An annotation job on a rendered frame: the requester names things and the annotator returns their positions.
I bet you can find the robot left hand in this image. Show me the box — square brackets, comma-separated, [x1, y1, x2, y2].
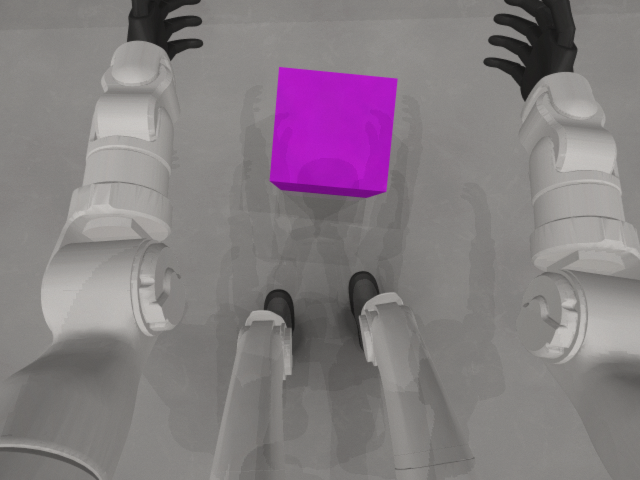
[127, 0, 203, 61]

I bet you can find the right robot thigh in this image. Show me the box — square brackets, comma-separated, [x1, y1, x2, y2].
[359, 302, 483, 480]

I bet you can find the right robot upper arm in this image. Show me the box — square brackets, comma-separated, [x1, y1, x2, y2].
[516, 269, 640, 480]

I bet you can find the robot right forearm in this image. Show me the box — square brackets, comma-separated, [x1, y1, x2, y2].
[518, 72, 640, 280]

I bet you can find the left robot upper arm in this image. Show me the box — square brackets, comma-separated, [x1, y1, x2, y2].
[0, 238, 186, 480]

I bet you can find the robot left forearm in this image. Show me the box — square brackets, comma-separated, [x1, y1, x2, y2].
[41, 41, 181, 330]

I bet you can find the right robot foot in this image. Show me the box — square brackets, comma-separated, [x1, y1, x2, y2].
[349, 271, 379, 351]

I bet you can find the robot right hand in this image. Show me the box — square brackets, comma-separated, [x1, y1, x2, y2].
[483, 0, 578, 101]

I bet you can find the carton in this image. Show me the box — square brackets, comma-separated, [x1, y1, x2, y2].
[270, 67, 398, 198]

